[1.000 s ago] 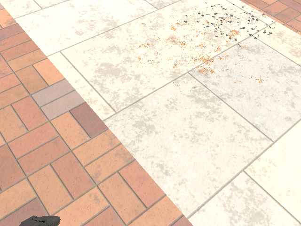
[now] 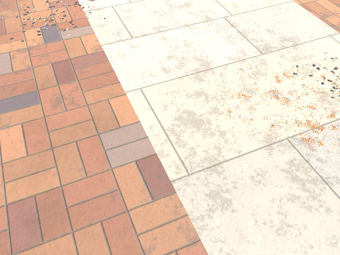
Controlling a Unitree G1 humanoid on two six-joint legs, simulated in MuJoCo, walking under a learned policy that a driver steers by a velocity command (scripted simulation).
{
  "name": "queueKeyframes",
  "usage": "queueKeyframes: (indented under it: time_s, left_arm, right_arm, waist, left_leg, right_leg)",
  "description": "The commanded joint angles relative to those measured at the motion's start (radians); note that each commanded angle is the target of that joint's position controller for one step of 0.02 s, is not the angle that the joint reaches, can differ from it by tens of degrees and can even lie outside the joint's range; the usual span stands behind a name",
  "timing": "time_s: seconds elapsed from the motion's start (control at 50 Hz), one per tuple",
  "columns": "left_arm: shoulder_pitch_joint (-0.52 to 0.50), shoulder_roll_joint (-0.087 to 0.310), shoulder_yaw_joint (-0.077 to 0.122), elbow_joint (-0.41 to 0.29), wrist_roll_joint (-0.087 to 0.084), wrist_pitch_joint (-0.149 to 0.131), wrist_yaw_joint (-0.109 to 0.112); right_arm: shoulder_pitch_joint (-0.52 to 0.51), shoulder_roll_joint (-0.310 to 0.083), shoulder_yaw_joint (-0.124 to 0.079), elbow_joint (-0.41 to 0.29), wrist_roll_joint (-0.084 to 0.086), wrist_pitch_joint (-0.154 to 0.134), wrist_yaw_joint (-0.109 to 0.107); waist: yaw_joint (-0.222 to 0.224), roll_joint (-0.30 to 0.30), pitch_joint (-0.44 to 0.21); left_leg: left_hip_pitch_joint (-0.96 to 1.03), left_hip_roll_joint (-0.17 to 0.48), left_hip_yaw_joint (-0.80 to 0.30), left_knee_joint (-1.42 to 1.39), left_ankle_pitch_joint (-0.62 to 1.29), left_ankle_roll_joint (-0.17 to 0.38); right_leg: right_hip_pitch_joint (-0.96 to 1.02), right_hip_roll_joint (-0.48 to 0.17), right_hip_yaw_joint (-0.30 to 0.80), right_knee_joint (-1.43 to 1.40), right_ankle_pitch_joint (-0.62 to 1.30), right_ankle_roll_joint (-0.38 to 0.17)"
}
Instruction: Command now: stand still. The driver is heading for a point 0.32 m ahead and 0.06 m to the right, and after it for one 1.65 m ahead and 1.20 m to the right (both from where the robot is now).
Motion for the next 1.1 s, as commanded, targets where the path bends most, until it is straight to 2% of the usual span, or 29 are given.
queueKeyframes:
  time_s: [0.02,0.28,0.32,0.34,0.38,0.4,0.44,0.48,0.5,0.52,0.54,0.56,0.58,0.6,0.62,0.64,0.68,0.74,0.8,0.86,0.92,0.96,0.98,1.0,1.02,1.04,1.06,1.08,1.1]
  left_arm:
    - [-0.004,0.112,0.021,-0.018,-0.001,-0.003,0.009]
    - [0.002,0.099,0.023,0.052,-0.002,0.006,0.020]
    - [0.025,0.088,0.023,0.070,-0.009,0.009,0.022]
    - [0.017,0.088,0.024,0.066,-0.014,0.007,0.023]
    - [-0.036,0.070,0.021,0.035,-0.016,-0.013,0.017]
    - [-0.048,0.053,0.017,0.021,-0.021,-0.030,0.009]
    - [-0.041,0.063,0.021,0.011,-0.035,-0.060,-0.009]
    - [0.011,0.062,0.023,0.023,-0.041,-0.083,-0.024]
    - [0.100,0.060,0.030,0.065,-0.038,-0.089,-0.027]
    - [0.191,0.070,0.040,0.110,-0.026,-0.087,-0.027]
    - [0.309,0.113,0.055,0.137,-0.018,-0.086,-0.024]
    - [0.425,0.245,0.081,0.146,-0.024,-0.089,-0.030]
    - [0.388,0.185,0.056,0.139,-0.007,-0.103,-0.034]
    - [0.304,0.133,0.040,0.109,-0.009,-0.115,-0.033]
    - [0.248,0.110,0.032,0.084,-0.010,-0.120,-0.037]
    - [0.221,0.101,0.024,0.070,-0.012,-0.121,-0.044]
    - [0.248,0.058,0.007,0.066,-0.008,-0.111,-0.044]
    - [0.303,0.091,0.010,0.060,-0.005,-0.096,-0.020]
    - [0.322,0.116,0.018,0.043,-0.006,-0.086,-0.001]
    - [0.360,0.118,0.027,0.041,-0.020,-0.083,0.005]
    - [0.352,0.126,0.043,0.030,-0.032,-0.076,0.011]
    - [0.318,0.142,0.056,0.010,-0.028,-0.067,0.010]
    - [0.302,0.133,0.055,-0.006,-0.021,-0.062,0.007]
    - [0.269,0.109,0.046,-0.041,-0.008,-0.058,0.002]
    - [0.360,-0.017,0.017,-0.078,-0.009,-0.069,0.002]
    - [0.402,-0.015,0.013,-0.083,-0.040,-0.083,0.000]
    - [0.337,0.081,0.040,-0.096,-0.062,-0.087,0.002]
    - [0.265,0.102,0.047,-0.111,-0.061,-0.085,0.006]
    - [0.232,0.092,0.052,-0.119,-0.047,-0.082,0.009]
  right_arm:
    - [0.006,-0.108,-0.026,-0.026,0.001,-0.013,-0.005]
    - [0.023,-0.105,-0.017,0.090,0.004,-0.014,-0.014]
    - [0.050,-0.117,-0.022,0.116,0.011,-0.009,-0.018]
    - [0.055,-0.141,-0.030,0.117,0.017,-0.006,-0.019]
    - [0.104,-0.184,-0.044,0.125,0.026,-0.018,-0.019]
    - [0.119,-0.210,-0.054,0.133,0.031,-0.029,-0.018]
    - [0.094,-0.188,-0.052,0.127,0.030,-0.054,-0.014]
    - [0.028,-0.176,-0.051,0.109,0.044,-0.062,-0.008]
    - [-0.023,-0.174,-0.050,0.098,0.050,-0.058,-0.005]
    - [-0.034,-0.159,-0.046,0.091,0.044,-0.057,-0.002]
    - [-0.052,-0.107,-0.030,0.079,0.033,-0.062,0.002]
    - [-0.049,-0.058,-0.019,0.039,0.029,-0.078,-0.001]
    - [-0.061,-0.099,-0.030,0.036,0.050,-0.090,-0.002]
    - [-0.056,-0.110,-0.032,0.040,0.066,-0.101,0.006]
    - [-0.043,-0.111,-0.033,0.056,0.063,-0.107,0.011]
    - [-0.060,-0.121,-0.040,0.056,0.048,-0.113,0.011]
    - [-0.084,-0.122,-0.049,0.052,0.028,-0.116,0.018]
    - [-0.167,-0.082,-0.040,0.021,0.024,-0.110,0.023]
    - [-0.297,-0.057,-0.025,-0.023,0.029,-0.113,0.032]
    - [-0.378,-0.071,-0.019,-0.056,0.038,-0.118,0.045]
    - [-0.384,-0.110,-0.026,-0.079,0.043,-0.126,0.051]
    - [-0.297,-0.159,-0.046,-0.067,0.042,-0.132,0.047]
    - [-0.157,-0.197,-0.068,-0.029,0.042,-0.132,0.038]
    - [0.039,-0.240,-0.085,0.007,0.033,-0.131,0.028]
    - [0.167,-0.326,-0.104,0.022,0.007,-0.122,0.022]
    - [0.137,-0.265,-0.079,0.018,0.002,-0.121,0.032]
    - [0.045,-0.175,-0.056,0.008,0.014,-0.122,0.034]
    - [-0.019,-0.134,-0.045,0.001,0.020,-0.121,0.033]
    - [-0.068,-0.116,-0.042,0.009,0.012,-0.122,0.035]
  waist:
    - [0.002,0.008,-0.049]
    - [0.000,0.006,-0.018]
    - [-0.007,0.027,-0.021]
    - [-0.017,0.053,0.014]
    - [-0.051,0.139,0.091]
    - [-0.057,0.188,0.120]
    - [-0.040,0.182,0.147]
    - [0.008,0.139,0.122]
    - [0.056,0.117,0.088]
    - [0.082,0.083,0.052]
    - [0.119,-0.061,0.002]
    - [0.132,-0.333,-0.047]
    - [0.103,-0.236,-0.017]
    - [0.062,-0.152,0.057]
    - [0.039,-0.111,0.071]
    - [0.028,-0.083,0.084]
    - [0.024,-0.091,0.064]
    - [0.032,-0.078,0.062]
    - [0.055,-0.087,0.082]
    - [0.069,-0.106,0.100]
    - [0.034,-0.118,0.098]
    - [-0.025,-0.141,0.037]
    - [-0.090,-0.139,-0.056]
    - [-0.180,-0.112,-0.210]
    - [-0.150,0.140,-0.399]
    - [-0.116,0.336,-0.460]
    - [-0.099,0.239,-0.267]
    - [-0.083,0.143,-0.149]
    - [-0.055,0.080,-0.084]
  left_leg:
    - [-0.030,0.058,-0.051,-0.093,0.306,0.027]
    - [-0.036,0.045,-0.032,-0.127,0.236,0.019]
    - [-0.041,0.034,-0.034,-0.153,-0.060,0.041]
    - [-0.069,0.053,-0.073,-0.182,-0.271,0.069]
    - [-0.076,0.180,-0.264,-0.302,-0.522,0.149]
    - [-0.081,0.265,-0.386,-0.352,-0.549,0.200]
    - [-0.047,0.328,-0.451,-0.364,-0.441,0.234]
    - [-0.050,0.284,-0.340,-0.314,-0.304,0.188]
    - [-0.133,0.221,-0.241,-0.268,-0.231,0.152]
    - [-0.211,0.156,-0.160,-0.174,-0.138,0.122]
    - [-0.312,0.068,-0.038,0.085,-0.026,0.068]
    - [-0.517,-0.052,0.068,0.392,-0.163,0.006]
    - [-0.606,-0.016,-0.042,0.598,-0.255,0.016]
    - [-0.674,0.042,-0.075,0.677,-0.165,0.043]
    - [-0.680,0.082,-0.057,0.679,-0.062,0.060]
    - [-0.675,0.108,-0.042,0.631,0.020,0.065]
    - [-0.594,0.123,-0.013,0.529,0.108,0.047]
    - [-0.577,0.095,0.022,0.354,0.180,-0.006]
    - [-0.485,0.055,0.040,0.135,0.302,-0.033]
    - [-0.420,0.038,0.035,0.044,0.358,-0.037]
    - [-0.362,0.041,-0.003,-0.024,0.345,-0.017]
    - [-0.214,0.016,0.012,-0.032,0.283,0.009]
    - [-0.030,0.000,0.026,-0.035,0.253,0.036]
    - [0.265,0.100,-0.067,0.008,0.206,0.088]
    - [0.631,0.362,-0.462,-0.052,-0.033,0.204]
    - [0.624,0.453,-0.788,-0.244,-0.184,0.256]
    - [0.466,0.414,-0.656,-0.272,-0.242,0.207]
    - [0.303,0.380,-0.476,-0.277,-0.150,0.171]
    - [0.157,0.338,-0.350,-0.299,-0.020,0.154]
  right_leg:
    - [0.069,-0.024,0.026,-0.048,0.197,-0.021]
    - [0.070,-0.016,0.020,-0.072,0.161,-0.019]
    - [0.046,0.028,-0.028,-0.032,-0.077,-0.026]
    - [-0.012,0.050,-0.051,0.013,-0.213,-0.034]
    - [-0.165,0.068,-0.069,0.159,-0.255,-0.043]
    - [-0.207,0.045,-0.043,0.246,-0.208,-0.058]
    - [-0.286,-0.012,0.021,0.317,-0.243,-0.098]
    - [-0.186,-0.021,0.009,0.144,-0.222,-0.129]
    - [0.008,0.017,-0.042,0.008,-0.084,-0.127]
    - [0.173,0.052,-0.049,-0.021,0.006,-0.105]
    - [0.312,-0.068,0.140,-0.108,-0.063,-0.130]
    - [0.441,-0.300,0.583,-0.288,-0.191,-0.271]
    - [0.394,-0.370,0.743,-0.339,-0.310,-0.329]
    - [0.354,-0.350,0.654,-0.337,-0.328,-0.305]
    - [0.327,-0.302,0.540,-0.340,-0.286,-0.265]
    - [0.302,-0.268,0.462,-0.348,-0.171,-0.239]
    - [0.269,-0.199,0.329,-0.358,0.059,-0.212]
    - [0.260,-0.169,0.252,-0.364,0.263,-0.227]
    - [0.177,-0.139,0.209,-0.376,0.261,-0.214]
    - [0.153,-0.152,0.218,-0.366,0.241,-0.214]
    - [0.203,-0.192,0.248,-0.318,0.281,-0.193]
    - [0.218,-0.190,0.244,-0.211,0.488,-0.171]
    - [0.195,-0.142,0.215,-0.058,0.611,-0.146]
    - [0.047,-0.086,0.190,0.196,0.502,-0.115]
    - [-0.298,0.075,0.105,0.569,0.060,-0.051]
    - [-0.431,0.082,0.176,0.783,-0.335,-0.055]
    - [-0.508,0.020,0.178,0.857,-0.278,-0.068]
    - [-0.502,-0.029,0.142,0.841,-0.190,-0.078]
    - [-0.451,-0.066,0.133,0.790,-0.124,-0.081]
